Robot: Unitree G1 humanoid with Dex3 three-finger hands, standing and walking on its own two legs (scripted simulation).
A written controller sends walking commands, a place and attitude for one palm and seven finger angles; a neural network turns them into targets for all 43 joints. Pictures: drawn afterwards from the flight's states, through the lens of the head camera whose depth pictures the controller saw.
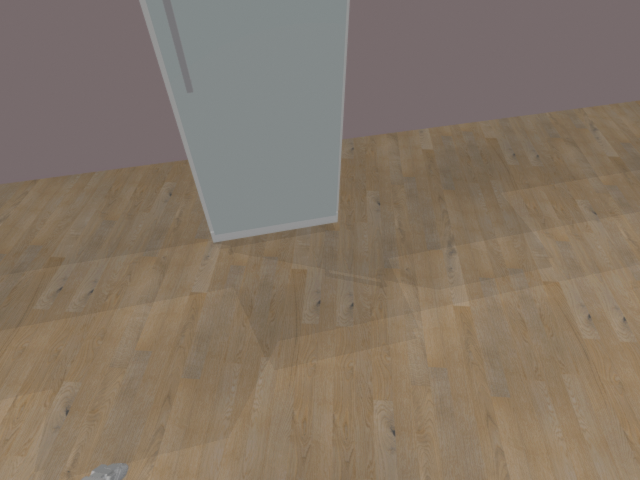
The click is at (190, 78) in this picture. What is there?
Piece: fridge door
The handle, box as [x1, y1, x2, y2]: [163, 0, 192, 92]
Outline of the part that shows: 163,0 187,92 191,92 191,81 188,74 170,0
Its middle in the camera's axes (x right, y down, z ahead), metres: -0.36 -0.56 +0.91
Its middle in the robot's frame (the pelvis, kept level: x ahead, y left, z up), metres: +1.06 +0.42 +0.17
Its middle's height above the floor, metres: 0.94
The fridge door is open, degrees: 0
